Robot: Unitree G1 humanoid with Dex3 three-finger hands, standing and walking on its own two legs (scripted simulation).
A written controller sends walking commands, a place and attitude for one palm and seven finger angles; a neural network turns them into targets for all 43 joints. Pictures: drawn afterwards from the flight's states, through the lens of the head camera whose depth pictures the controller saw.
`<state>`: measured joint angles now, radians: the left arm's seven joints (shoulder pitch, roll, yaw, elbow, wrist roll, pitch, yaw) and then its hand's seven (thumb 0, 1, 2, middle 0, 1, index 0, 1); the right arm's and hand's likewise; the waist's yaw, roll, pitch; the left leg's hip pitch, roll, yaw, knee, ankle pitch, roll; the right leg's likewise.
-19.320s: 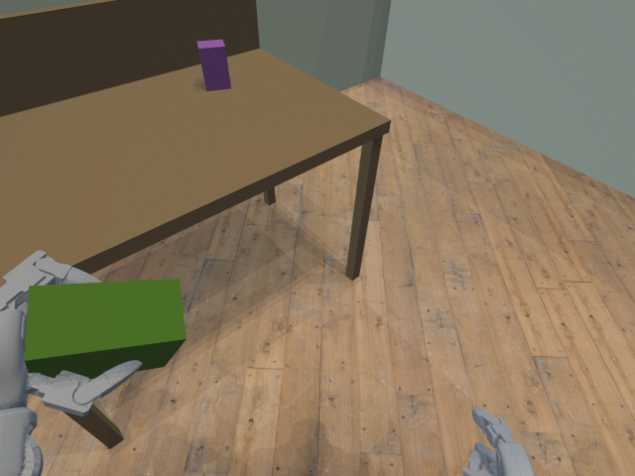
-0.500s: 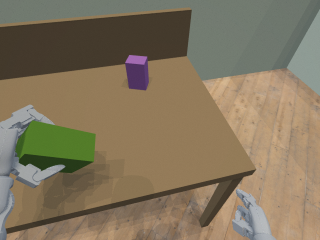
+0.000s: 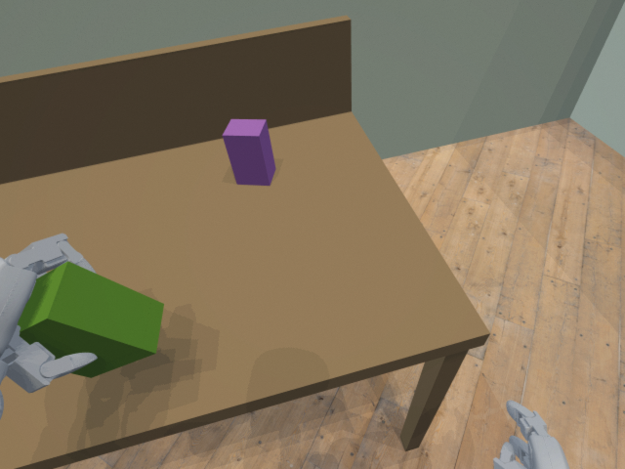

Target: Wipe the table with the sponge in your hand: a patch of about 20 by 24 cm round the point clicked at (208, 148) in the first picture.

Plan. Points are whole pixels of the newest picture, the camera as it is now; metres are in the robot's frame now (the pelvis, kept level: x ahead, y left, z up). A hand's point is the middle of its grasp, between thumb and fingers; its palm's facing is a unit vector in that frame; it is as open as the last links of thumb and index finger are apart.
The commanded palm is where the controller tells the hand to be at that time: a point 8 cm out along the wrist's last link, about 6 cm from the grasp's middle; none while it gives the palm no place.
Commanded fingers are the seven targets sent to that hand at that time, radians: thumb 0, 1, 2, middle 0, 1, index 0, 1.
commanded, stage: turn the palm down, sponge in hand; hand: left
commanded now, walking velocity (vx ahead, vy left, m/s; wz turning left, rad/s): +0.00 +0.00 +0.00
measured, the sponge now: (97, 331) +0.22 +0.27 +0.11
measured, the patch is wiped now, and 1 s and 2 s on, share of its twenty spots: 0.00 0.00 0.00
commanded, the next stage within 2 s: move the sponge above the wiping area in 1.28 s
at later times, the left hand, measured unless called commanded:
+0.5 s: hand (46, 315) +0.22 +0.32 +0.14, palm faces +0.11 -0.24 -0.97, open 10.1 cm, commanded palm +0.19 +0.32 +0.20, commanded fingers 0.00 0.10 1.30 -1.20 -1.60 -1.20 -1.60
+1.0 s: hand (38, 320) +0.21 +0.32 +0.14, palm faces +0.05 -0.06 -1.00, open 10.1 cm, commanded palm +0.18 +0.32 +0.20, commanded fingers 0.00 0.10 1.30 -1.20 -1.60 -1.20 -1.60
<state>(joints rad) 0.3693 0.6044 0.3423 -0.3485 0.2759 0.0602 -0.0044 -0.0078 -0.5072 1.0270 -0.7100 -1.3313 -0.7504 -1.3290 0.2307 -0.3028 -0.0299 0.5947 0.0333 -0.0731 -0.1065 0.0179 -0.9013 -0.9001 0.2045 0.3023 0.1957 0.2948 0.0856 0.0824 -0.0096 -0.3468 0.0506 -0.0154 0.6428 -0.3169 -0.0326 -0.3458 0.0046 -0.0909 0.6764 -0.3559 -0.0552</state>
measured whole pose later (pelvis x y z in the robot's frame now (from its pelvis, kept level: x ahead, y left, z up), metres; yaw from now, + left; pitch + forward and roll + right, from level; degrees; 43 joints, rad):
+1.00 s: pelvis -0.02 +0.04 +0.02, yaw -2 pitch -4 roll +1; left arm 0.17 0.55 0.00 -0.26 0.86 0.33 -0.05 0.00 -0.51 1.03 -0.71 -1.33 -0.75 -1.33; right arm 0.04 -0.28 0.01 0.69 0.04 0.00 -0.08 0.02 -0.90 -0.90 0.21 0.30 0.13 0.27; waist 0.13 0.11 0.03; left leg -0.15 0.01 0.03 0.41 -0.19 0.00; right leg -0.16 -0.03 -0.04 0.44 -0.21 -0.01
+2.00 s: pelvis -0.01 +0.04 +0.02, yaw -2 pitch -4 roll +0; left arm 0.17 0.50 -0.04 -0.20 0.90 0.32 -0.02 0.00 -0.51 1.03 -0.71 -1.33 -0.75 -1.33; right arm 0.05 -0.27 0.01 0.70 0.04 -0.03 -0.07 0.02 -0.90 -0.90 0.20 0.30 0.18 0.29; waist 0.13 0.10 0.02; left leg -0.14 0.01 0.04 0.40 -0.19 0.00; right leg -0.15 -0.02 -0.04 0.42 -0.20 -0.01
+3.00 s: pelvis -0.01 +0.04 +0.02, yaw -2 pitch -3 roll +0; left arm 0.09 0.47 -0.05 0.00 0.94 0.28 0.04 0.00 -0.51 1.03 -0.71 -1.33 -0.75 -1.33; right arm 0.05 -0.26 0.01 0.71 0.04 -0.03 -0.07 0.02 -0.90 -0.90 0.20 0.30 0.21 0.31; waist 0.12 0.09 0.01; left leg -0.16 0.02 0.03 0.41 -0.20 0.00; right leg -0.16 -0.01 -0.04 0.41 -0.21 -0.01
